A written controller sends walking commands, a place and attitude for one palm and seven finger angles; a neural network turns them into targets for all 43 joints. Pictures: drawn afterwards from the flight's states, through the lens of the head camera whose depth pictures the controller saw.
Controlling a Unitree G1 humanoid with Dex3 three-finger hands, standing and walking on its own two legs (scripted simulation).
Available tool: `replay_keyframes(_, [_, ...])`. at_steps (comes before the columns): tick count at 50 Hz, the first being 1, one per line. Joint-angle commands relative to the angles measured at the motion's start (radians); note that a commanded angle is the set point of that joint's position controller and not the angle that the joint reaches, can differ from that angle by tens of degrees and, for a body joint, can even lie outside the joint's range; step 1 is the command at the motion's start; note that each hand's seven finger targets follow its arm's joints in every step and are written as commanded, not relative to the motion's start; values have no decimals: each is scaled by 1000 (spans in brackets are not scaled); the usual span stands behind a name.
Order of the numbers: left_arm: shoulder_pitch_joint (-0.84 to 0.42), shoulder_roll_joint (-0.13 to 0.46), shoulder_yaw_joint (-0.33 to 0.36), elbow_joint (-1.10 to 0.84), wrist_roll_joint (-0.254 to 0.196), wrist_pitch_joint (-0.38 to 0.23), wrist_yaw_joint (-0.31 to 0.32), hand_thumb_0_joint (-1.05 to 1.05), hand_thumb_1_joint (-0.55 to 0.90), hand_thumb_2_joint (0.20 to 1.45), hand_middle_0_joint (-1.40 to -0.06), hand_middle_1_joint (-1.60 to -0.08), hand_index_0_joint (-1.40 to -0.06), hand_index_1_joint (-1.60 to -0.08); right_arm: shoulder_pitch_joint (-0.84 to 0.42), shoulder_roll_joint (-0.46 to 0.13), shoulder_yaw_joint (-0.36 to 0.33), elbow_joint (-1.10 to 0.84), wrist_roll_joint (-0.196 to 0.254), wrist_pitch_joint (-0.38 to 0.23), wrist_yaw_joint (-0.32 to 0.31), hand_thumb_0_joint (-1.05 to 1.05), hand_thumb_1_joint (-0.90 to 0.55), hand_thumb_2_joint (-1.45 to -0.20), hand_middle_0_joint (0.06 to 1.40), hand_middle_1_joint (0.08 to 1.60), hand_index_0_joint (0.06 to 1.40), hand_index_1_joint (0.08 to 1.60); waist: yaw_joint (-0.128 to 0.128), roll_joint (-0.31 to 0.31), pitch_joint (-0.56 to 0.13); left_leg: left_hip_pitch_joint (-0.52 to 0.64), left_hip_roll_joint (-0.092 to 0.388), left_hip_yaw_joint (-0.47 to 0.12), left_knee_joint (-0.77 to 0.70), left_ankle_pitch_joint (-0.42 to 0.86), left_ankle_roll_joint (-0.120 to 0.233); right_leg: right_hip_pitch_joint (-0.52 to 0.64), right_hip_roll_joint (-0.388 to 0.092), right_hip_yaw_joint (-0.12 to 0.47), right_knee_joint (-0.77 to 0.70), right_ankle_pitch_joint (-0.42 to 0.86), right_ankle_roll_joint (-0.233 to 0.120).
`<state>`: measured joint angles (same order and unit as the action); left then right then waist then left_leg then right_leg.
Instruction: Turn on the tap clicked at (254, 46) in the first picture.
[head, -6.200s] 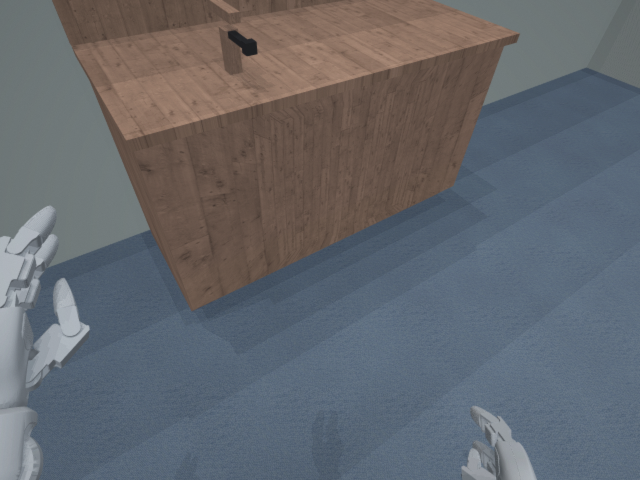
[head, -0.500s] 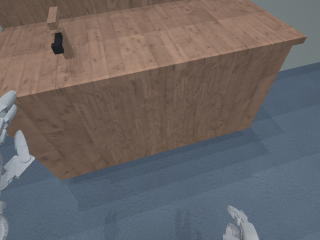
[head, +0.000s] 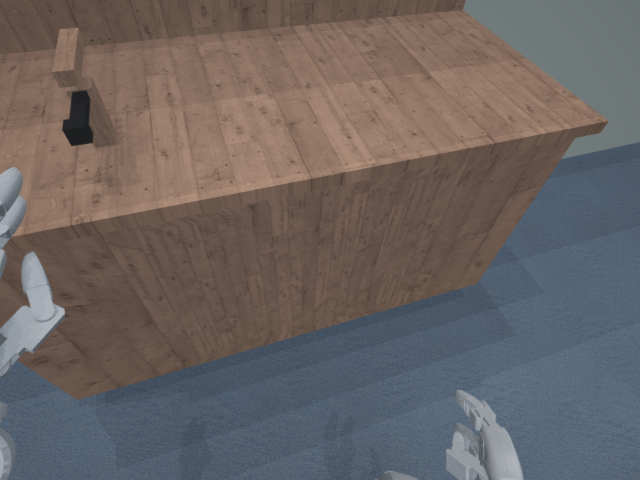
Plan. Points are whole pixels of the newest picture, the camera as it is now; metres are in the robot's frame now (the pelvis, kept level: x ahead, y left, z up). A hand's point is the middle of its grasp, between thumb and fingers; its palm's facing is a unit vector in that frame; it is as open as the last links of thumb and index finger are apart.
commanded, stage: take the last steps up to it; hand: left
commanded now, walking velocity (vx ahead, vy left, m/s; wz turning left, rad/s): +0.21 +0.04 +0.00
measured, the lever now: (78, 131) +0.53 +0.38 +0.12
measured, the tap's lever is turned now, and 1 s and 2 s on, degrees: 0 0 0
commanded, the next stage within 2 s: come to a stop and stand still in 0.36 s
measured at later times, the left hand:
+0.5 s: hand (90, 239) +0.30 +0.25 +0.17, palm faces +0.42 -0.82 -0.40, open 7.4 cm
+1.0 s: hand (134, 254) +0.29 +0.21 +0.16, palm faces +0.37 -0.82 -0.44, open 7.4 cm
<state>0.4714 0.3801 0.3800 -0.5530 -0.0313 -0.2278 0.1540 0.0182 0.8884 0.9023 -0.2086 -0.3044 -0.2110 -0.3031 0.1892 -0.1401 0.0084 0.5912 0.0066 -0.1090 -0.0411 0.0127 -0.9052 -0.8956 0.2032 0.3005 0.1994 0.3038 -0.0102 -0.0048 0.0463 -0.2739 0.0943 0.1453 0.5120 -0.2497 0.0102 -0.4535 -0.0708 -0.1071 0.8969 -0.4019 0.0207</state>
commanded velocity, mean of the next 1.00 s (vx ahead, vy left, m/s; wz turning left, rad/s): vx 0.03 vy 0.03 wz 0.00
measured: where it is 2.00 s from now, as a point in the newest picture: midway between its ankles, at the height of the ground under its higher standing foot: outside the picture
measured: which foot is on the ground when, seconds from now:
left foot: down 0.00-0.12, up 0.14-0.38, down 0.40-0.76, up 0.78-1.00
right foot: up 0.00-0.10, down 0.12-0.42, up 0.44-0.70, down 0.72-1.00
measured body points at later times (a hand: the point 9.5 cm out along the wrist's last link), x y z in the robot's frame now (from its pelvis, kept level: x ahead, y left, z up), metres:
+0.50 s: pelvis +0.08 +0.00 -0.01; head +0.11 +0.02 +0.44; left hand +0.27 +0.29 +0.19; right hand +0.25 -0.25 -0.08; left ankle +0.11 +0.10 -0.74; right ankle +0.05 -0.12 -0.70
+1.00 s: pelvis +0.08 -0.03 -0.01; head +0.11 -0.03 +0.44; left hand +0.27 +0.25 +0.19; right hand +0.25 -0.27 -0.10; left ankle +0.07 +0.10 -0.74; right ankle +0.13 -0.11 -0.74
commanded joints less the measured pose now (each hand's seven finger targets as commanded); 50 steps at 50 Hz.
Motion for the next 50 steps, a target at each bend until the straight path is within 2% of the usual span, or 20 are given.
replay_keyframes(1, [-1, 131, 97, -175, -2, -51, 17, 0, 900, 900, -200, -300, -200, -300, -46, -170, -53, -124, 1, -38, -25, 0, -900, -900, 200, 300, 200, 300, 4, 225, -150, 99, 182, -122, -134, 248, 116, 122, 46, -74, -258, 79, 11])
replay_keyframes(4, [-74, 145, 98, -119, 9, -38, 22, 0, 900, 900, -200, -300, -200, -300, -60, -161, -48, -117, 2, -19, -36, 0, -900, -900, 200, 300, 200, 300, 12, 109, -146, -34, 127, -69, 44, 20, 60, 328, 21, -34, -449, 149, -13])
replay_keyframes(6, [-112, 194, 115, -111, 11, -31, 28, 0, 900, 900, -200, -300, -200, -300, -73, -123, -29, -132, 1, -11, -33, 0, -900, -900, 200, 300, 200, 300, 13, -258, -130, -334, -64, 1, 445, -296, -13, 451, -300, 492, -596, 279, -175])
replay_keyframes(7, [-123, 188, 120, -83, -3, -29, 23, 0, 900, 900, -200, -300, -200, -300, -71, -151, -46, -116, -1, -19, -27, 0, -900, -900, 200, 300, 200, 300, 28, -302, -133, -353, -50, -99, 602, -314, -21, 404, -356, 571, -644, 213, -210])
replay_keyframes(9, [-99, 177, 119, -100, -1, -39, 19, 0, 900, 900, -200, -300, -200, -300, -83, -147, -38, -96, 0, -6, -21, 0, -900, -900, 200, 300, 200, 300, 14, -214, -98, -386, -12, -152, 691, -203, -36, 384, -328, 436, -616, 286, -219])
replay_keyframes(12, [-64, 160, 113, -155, 10, -56, 23, 0, 900, 900, -200, -300, -200, -300, -108, -138, -30, -102, -3, 14, -26, 0, -900, -900, 200, 300, 200, 300, 11, -137, -137, -242, -2, -97, 444, -161, -32, 337, -261, 195, -551, 535, -173])
replay_keyframes(18, [-27, 155, 111, -239, 6, -55, 45, 0, 900, 900, -200, -300, -200, -300, -65, -150, -55, -140, -12, 12, -38, 0, -900, -900, 200, 300, 200, 300, 13, -52, -177, 82, -64, 11, -48, 59, -20, 279, -162, 109, -438, 280, -105])
replay_keyframes(19, [-46, 157, 108, -247, 5, -59, 44, 0, 900, 900, -200, -300, -200, -300, -55, -167, -65, -147, -6, 13, -43, 0, -900, -900, 200, 300, 200, 300, 8, 32, -172, 137, -16, -40, -95, 58, -2, 230, -130, 96, -363, 202, -80])
replay_keyframes(21, [-62, 153, 107, -234, 5, -72, 40, 0, 900, 900, -200, -300, -200, -300, -43, -188, -68, -156, -1, 9, -42, 0, -900, -900, 200, 300, 200, 300, 5, 308, -162, 223, 258, -438, -212, 199, 135, -10, 38, -2, -25, -197, -12])
replay_keyframes(22, [-66, 182, 123, -204, 12, -76, 37, 0, 900, 900, -200, -300, -200, -300, -59, -176, -58, -146, -13, 1, -45, 0, -900, -900, 200, 300, 200, 300, -2, 339, -132, 192, 320, -533, -248, 210, 192, -71, 27, 44, 122, -219, -15])
replay_keyframes(25, [-72, 152, 85, -230, 9, -66, 21, 0, 900, 900, -200, -300, -200, -300, -44, -174, -65, -125, 1, -14, -24, 0, -900, -900, 200, 300, 200, 300, 13, 190, -151, 275, 237, -307, -132, 547, 159, -98, 14, 52, 48, -64, -1])
replay_keyframes(27, [-12, 114, 56, -227, 0, -45, 15, 0, 900, 900, -200, -300, -200, -300, -31, -178, -61, -132, -3, -20, -10, 0, -900, -900, 200, 300, 200, 300, 5, 230, -173, 239, 190, -195, -108, 674, 109, 9, 39, 18, -80, 1, 5])
replay_keyframes(30, [19, 135, 71, -218, -7, -18, 15, 0, 900, 900, -200, -300, -200, -300, -26, -174, -48, -144, -7, -25, -6, 0, -900, -900, 200, 300, 200, 300, -2, 232, -160, 197, 186, -161, -118, 662, 70, 110, 66, -11, -245, 61, 7])
replay_keyframes(34, [-11, 153, 97, -177, -5, -10, 21, 0, 900, 900, -200, -300, -200, -300, -49, -164, -28, -151, -5, -21, -16, 0, -900, -900, 200, 300, 200, 300, 10, 173, -144, 51, 179, -131, -79, 415, 29, 326, 43, 7, -458, 239, 4])
replay_keyframes(36, [-46, 170, 107, -169, -4, -10, 23, 0, 900, 900, -200, -300, -200, -300, -62, -144, -18, -163, -3, -15, -21, 0, -900, -900, 200, 300, 200, 300, 0, 50, -149, -48, 85, -74, 14, 163, -23, 397, -64, 135, -470, 614, -29])
replay_keyframes(38, [-29, 149, 90, -125, -20, 7, 20, 0, 900, 900, -200, -300, -200, -300, -33, -135, -27, -151, 2, -12, -17, 0, -900, -900, 200, 300, 200, 300, 3, -168, -182, -53, -53, -65, 189, -115, -58, 331, -198, 309, -528, 721, -120])
replay_keyframes(39, [-21, 162, 102, -130, -18, 10, 22, 0, 900, 900, -200, -300, -200, -300, -49, -134, -27, -150, 1, -7, -17, 0, -900, -900, 200, 300, 200, 300, 13, -194, -186, -85, -65, -101, 286, -217, -49, 332, -244, 342, -548, 750, -150])
replay_keyframes(45, [26, 158, 124, -170, -2, 2, 43, 0, 900, 900, -200, -300, -200, -300, -97, -120, -9, -150, -4, 31, -37, 0, -900, -900, 200, 300, 200, 300, 17, -126, -220, -97, -73, -115, 186, -168, -40, 429, -213, 203, -474, 790, -135])
replay_keyframes(48, [36, 147, 110, -191, 0, 3, 42, 0, 900, 900, -200, -300, -200, -300, -68, -142, -26, -155, -7, 41, -38, 0, -900, -900, 200, 300, 200, 300, 12, -109, -217, 8, -74, -99, -3, -24, -33, 375, -173, 189, -481, 573, -103])
replay_keyframes(50, [12, 156, 99, -236, -4, -1, 45, 0, 900, 900, -200, -300, -200, -300, -64, -166, -44, -160, -1, 40, -44, 0, -900, -900, 200, 300, 200, 300, 12, -10, -203, 86, 11, -147, -112, 150, -10, 317, -113, 155, -446, 369, -59])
